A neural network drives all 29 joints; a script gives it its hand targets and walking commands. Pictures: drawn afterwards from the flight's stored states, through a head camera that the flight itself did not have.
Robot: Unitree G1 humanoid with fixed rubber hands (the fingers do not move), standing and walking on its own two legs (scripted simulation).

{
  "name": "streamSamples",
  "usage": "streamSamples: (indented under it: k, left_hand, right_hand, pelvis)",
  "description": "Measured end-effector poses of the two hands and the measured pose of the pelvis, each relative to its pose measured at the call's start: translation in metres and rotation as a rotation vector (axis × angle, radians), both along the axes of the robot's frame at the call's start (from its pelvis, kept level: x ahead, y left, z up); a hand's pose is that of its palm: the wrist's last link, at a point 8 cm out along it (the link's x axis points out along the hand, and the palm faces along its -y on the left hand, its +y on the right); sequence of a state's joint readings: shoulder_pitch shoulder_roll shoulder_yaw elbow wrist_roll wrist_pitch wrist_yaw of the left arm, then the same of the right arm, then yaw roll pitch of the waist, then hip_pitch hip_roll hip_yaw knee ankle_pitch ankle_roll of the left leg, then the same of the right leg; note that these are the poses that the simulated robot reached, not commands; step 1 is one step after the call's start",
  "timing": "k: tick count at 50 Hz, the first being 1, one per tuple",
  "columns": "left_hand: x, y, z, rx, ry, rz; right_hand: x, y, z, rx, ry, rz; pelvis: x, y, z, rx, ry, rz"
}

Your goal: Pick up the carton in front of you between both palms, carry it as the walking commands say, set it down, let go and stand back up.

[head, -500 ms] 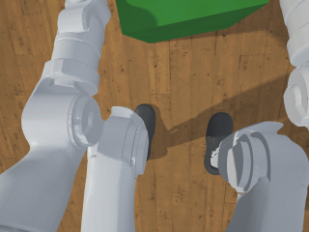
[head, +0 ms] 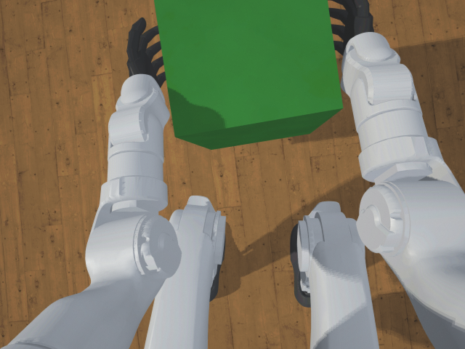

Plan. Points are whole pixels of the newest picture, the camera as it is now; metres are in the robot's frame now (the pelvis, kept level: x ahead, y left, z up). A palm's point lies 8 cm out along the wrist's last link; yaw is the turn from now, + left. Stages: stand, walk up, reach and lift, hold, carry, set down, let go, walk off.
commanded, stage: reach and lift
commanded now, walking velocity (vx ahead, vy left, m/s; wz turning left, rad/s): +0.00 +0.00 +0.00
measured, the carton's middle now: (249, 75) +0.53 +0.02 -0.15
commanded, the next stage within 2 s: none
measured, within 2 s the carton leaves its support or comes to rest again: neither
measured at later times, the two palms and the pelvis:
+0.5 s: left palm (89, 54) +0.48 +0.17 +0.07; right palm (413, 13) +0.50 -0.13 +0.06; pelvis +0.01 +0.00 +0.11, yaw +0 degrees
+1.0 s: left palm out of the picture +0.43 +0.16 +0.23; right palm out of the picture +0.45 -0.14 +0.23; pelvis +0.05 +0.00 +0.25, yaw -1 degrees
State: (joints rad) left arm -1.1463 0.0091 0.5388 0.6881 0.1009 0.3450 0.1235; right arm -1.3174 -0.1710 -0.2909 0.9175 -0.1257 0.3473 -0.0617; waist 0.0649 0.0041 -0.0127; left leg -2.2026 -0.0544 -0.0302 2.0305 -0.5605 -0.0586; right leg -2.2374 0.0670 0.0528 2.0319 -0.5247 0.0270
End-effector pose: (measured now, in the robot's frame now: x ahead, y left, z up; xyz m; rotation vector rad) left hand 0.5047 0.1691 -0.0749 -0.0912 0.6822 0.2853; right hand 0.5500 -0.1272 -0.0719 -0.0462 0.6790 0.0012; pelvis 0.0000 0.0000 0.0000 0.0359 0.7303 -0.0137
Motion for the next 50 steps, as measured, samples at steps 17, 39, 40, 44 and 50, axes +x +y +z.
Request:
streamSamples:
  k: [17,39,40,44,50]
  left_hand:
    - [-0.022,0.006,0.094,0.02,0.004,-0.026]
    - [-0.055,-0.005,0.238,0.011,0.005,-0.07]
    - [-0.056,-0.005,0.244,0.012,0.005,-0.072]
    - [-0.063,-0.006,0.268,0.01,0.005,-0.082]
    - [-0.072,-0.009,0.304,0.009,0.004,-0.099]
  right_hand:
    - [-0.028,0.005,0.091,0.001,0.002,-0.01]
    - [-0.077,-0.008,0.232,0.02,0.007,-0.074]
    - [-0.08,-0.008,0.238,0.02,0.007,-0.076]
    - [-0.089,-0.009,0.262,0.019,0.007,-0.086]
    - [-0.104,-0.012,0.297,0.02,0.006,-0.105]
  pelvis:
    - [-0.004,-0.002,0.076,-0.007,0.029,0.015]
    - [0.036,-0.004,0.192,-0.011,-0.127,0.001]
    - [0.038,-0.004,0.198,-0.012,-0.138,0.002]
    - [0.044,-0.004,0.22,-0.017,-0.182,0.004]
    - [0.055,-0.003,0.252,-0.023,-0.257,0.004]
